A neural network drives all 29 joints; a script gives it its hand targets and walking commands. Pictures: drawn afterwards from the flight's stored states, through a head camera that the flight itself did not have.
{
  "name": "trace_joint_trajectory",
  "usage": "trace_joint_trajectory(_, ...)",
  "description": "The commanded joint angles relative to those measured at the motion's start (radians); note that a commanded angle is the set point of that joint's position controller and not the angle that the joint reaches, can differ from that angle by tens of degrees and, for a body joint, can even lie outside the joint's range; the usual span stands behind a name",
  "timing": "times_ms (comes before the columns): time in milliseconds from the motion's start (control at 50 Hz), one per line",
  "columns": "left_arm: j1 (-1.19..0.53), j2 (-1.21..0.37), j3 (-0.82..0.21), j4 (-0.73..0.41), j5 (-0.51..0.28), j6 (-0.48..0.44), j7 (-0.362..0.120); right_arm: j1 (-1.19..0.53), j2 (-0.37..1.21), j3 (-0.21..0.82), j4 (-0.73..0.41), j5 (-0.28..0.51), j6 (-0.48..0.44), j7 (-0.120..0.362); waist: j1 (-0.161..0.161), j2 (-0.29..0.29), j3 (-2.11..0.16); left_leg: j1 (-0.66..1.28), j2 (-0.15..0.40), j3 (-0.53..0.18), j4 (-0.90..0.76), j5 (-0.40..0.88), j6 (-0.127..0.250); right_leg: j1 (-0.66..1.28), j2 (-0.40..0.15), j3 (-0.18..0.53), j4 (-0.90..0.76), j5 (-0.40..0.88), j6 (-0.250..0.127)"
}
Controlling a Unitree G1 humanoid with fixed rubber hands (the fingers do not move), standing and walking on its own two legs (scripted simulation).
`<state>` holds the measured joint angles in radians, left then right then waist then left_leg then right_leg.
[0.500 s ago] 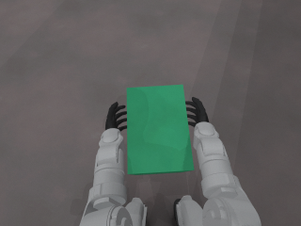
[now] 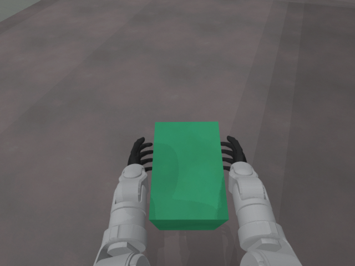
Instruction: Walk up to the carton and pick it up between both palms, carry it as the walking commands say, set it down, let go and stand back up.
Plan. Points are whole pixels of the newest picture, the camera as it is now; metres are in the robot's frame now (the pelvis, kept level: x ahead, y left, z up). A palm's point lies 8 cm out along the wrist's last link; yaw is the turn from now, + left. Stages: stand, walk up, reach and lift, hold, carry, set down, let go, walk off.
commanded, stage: reach and lift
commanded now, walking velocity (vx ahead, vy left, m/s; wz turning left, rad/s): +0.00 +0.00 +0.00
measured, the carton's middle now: (186, 179) +0.34 +0.02 -0.07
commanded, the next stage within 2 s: hold in 1.74 s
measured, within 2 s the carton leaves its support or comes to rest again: neither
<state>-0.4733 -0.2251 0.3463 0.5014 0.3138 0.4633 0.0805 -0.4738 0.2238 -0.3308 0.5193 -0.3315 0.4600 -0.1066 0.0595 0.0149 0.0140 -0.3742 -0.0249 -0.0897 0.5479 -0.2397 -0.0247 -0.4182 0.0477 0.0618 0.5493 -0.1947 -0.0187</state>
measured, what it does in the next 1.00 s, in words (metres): stands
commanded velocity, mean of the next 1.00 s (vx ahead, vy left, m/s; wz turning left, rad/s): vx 0.00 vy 0.00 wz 0.00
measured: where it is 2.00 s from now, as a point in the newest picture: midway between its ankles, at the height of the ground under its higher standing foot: outside the picture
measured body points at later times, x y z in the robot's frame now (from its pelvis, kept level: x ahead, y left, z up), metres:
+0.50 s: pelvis +0.00 +0.00 +0.01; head -0.05 -0.01 +0.45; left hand +0.32 +0.15 +0.06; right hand +0.34 -0.10 +0.06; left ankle +0.03 +0.14 -0.73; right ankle +0.05 -0.10 -0.73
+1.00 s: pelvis +0.00 +0.01 +0.00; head -0.05 +0.01 +0.45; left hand +0.33 +0.13 +0.06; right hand +0.33 -0.12 +0.06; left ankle +0.03 +0.14 -0.73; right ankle +0.05 -0.10 -0.73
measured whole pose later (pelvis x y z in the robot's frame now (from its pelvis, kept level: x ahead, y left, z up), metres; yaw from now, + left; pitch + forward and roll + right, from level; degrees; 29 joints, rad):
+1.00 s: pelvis +0.00 +0.01 +0.00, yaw +0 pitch -7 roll +0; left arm -0.50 -0.23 0.33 0.50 0.34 0.70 0.11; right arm -0.50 0.21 -0.33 0.50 -0.34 0.71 -0.10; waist 0.00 0.02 0.01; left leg -0.14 -0.03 -0.08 0.51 -0.25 -0.01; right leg -0.17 0.04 0.07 0.49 -0.19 0.00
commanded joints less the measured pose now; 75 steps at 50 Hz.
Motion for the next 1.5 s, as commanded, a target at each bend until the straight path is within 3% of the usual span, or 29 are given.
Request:
trace_joint_trajectory(0, -0.501, -1.049, -0.521, 0.033, -0.188, 0.000, -0.241, -0.571, 1.017, 0.567, 0.019, 0.209, -0.014, 0.286, 0.006, -0.020, -0.457, 0.140, -0.072, 0.001, -0.073, 0.190, 0.020, 0.323, 0.043, 0.038, -0.074, 0.132, 0.008)
trace_joint_trajectory(320, -0.527, -1.064, -0.574, -0.052, -0.276, 0.172, -0.234, -0.606, 1.009, 0.591, -0.077, 0.289, 0.146, 0.294, -0.005, -0.002, -0.326, 0.261, -0.049, -0.008, -0.144, 0.157, 0.018, 0.423, 0.026, 0.032, -0.140, 0.098, 0.013)
trace_joint_trajectory(440, -0.551, -1.045, -0.507, -0.016, -0.257, 0.216, -0.235, -0.639, 0.985, 0.525, -0.046, 0.273, 0.189, 0.300, -0.017, -0.005, -0.240, 0.224, -0.038, -0.009, -0.169, 0.054, 0.025, 0.424, 0.018, 0.035, -0.154, 0.030, 0.012)
trace_joint_trajectory(740, -0.655, -1.053, -0.479, 0.031, -0.253, 0.200, -0.239, -0.718, 1.021, 0.481, -0.016, 0.277, 0.197, 0.286, -0.054, -0.016, -0.298, 0.184, -0.036, -0.005, -0.144, 0.006, 0.034, 0.424, 0.010, 0.045, -0.138, 0.008, 0.017)
trace_joint_trajectory(860, -0.660, -1.055, -0.476, 0.037, -0.251, 0.195, -0.236, -0.714, 1.028, 0.484, -0.008, 0.288, 0.202, 0.286, -0.049, -0.014, -0.316, 0.186, -0.034, -0.008, -0.140, 0.018, 0.034, 0.414, 0.012, 0.042, -0.131, 0.017, 0.019)
trace_joint_trajectory(1240, -0.506, -1.090, -0.552, -0.050, -0.282, 0.219, -0.241, -0.550, 1.022, 0.561, -0.128, 0.311, 0.224, 0.288, -0.063, -0.006, -0.330, 0.253, -0.035, -0.021, -0.155, 0.181, 0.019, 0.443, 0.027, 0.029, -0.133, 0.168, 0.017)
trace_joint_trajectory(1480, -0.443, -1.082, -0.581, -0.108, -0.296, 0.235, -0.261, -0.471, 1.046, 0.595, -0.175, 0.326, 0.243, 0.295, -0.063, -0.008, -0.295, 0.249, -0.039, -0.021, -0.169, 0.149, 0.026, 0.450, 0.022, 0.032, -0.144, 0.152, 0.020)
